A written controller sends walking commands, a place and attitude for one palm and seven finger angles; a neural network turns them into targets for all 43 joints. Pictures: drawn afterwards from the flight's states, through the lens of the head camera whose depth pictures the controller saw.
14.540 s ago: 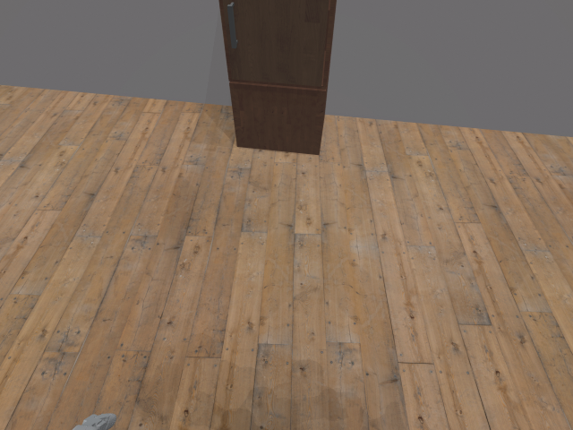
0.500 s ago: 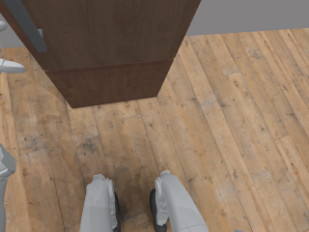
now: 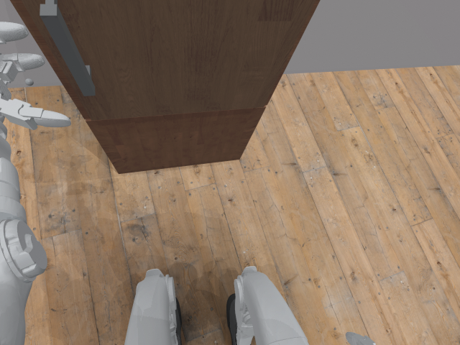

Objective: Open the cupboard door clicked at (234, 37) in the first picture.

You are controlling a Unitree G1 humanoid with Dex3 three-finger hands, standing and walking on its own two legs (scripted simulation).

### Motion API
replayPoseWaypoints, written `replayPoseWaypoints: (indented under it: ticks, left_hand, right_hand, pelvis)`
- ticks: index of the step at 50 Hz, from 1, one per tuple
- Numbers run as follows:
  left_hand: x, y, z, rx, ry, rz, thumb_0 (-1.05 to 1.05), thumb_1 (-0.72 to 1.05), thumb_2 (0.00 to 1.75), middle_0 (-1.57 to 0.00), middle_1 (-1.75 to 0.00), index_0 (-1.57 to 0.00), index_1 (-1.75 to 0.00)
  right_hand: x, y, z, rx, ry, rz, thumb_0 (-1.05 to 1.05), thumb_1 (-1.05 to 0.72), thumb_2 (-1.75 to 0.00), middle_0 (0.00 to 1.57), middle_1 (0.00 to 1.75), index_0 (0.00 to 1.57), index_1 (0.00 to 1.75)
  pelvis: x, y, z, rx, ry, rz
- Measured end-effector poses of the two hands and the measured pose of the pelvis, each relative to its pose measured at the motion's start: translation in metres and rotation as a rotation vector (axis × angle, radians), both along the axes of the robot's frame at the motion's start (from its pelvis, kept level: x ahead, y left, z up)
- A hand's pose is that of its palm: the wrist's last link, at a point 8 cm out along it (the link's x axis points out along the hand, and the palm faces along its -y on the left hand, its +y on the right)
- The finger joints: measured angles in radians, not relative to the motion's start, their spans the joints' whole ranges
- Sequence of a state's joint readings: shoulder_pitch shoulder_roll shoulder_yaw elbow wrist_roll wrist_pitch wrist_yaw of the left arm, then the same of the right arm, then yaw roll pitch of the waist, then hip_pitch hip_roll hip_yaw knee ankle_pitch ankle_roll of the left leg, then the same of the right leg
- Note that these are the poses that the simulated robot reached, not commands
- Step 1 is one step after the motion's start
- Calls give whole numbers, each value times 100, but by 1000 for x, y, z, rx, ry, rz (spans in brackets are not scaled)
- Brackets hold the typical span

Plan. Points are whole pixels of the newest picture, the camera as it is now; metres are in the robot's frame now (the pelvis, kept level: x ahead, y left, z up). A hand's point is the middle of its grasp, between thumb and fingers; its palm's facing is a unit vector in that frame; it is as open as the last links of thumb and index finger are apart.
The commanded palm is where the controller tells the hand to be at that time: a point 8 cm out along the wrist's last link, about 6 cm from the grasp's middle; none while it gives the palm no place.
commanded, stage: move the hooked fingers beside the handle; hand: left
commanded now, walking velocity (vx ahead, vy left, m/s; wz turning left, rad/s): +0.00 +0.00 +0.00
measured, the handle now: (72, 48) +0.57 +0.22 +0.05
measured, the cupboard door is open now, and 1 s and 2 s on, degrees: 0 0 0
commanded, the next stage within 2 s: slide the fingers in behind the handle in 0.10 s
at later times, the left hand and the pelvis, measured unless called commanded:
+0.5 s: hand (46, 82) +0.52 +0.25 +0.04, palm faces +0.13 -0.99 -0.02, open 14.0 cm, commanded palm +0.50 +0.28 +0.04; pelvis -0.01 -0.01 -0.01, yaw +0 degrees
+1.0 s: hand (66, 83) +0.52 +0.22 +0.03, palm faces +0.12 -0.99 -0.02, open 14.0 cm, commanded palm +0.50 +0.24 +0.04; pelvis +0.00 -0.01 +0.00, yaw +1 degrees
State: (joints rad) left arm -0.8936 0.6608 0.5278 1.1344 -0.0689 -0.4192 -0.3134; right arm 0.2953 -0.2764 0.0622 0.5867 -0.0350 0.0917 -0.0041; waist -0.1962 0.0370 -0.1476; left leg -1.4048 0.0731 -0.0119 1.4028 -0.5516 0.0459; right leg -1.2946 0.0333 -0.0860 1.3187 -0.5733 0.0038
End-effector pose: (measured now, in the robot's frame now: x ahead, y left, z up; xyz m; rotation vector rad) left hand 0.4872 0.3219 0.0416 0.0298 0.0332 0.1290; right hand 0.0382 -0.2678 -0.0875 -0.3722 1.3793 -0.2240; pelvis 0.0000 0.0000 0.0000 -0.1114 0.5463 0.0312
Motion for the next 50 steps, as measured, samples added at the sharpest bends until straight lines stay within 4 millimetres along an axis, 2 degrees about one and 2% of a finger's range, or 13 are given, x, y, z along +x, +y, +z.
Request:
replayPoseWaypoints:
  ticks: [10, 20, 27, 50]
  left_hand:
    - [-9, -1, -2, 1, 24, 1, -1, -50, 30, -30, -120, -30, -120]
    - [4, -14, -1, -5, 5, -16, -1, -50, 30, -30, -120, -30, -120]
    - [3, -21, -4, -11, 10, 1, -1, -50, 30, -30, -120, -30, -121]
    - [5, -46, -5, -11, -1, -6, -1, -50, 30, -30, -120, -30, -121]
  right_hand:
    - [-9, 0, -7, 24, 40, -5, 1, -90, -90, 20, 30, 20, 30]
    - [-17, -9, -11, 6, 47, -17, 1, -90, -90, 20, 30, 20, 30]
    - [-20, -9, -10, 18, 51, -26, 1, -90, -90, 20, 30, 20, 30]
    - [-14, -2, -10, 42, 38, -26, 1, -90, -90, 20, 30, 20, 30]
  pelvis:
    - [-2, -5, 0, 8, -6, 3]
    - [-5, -10, -7, 6, 5, 2]
    - [-5, -11, -5, 11, 3, -5]
    - [-1, -9, -1, 15, -3, 1]
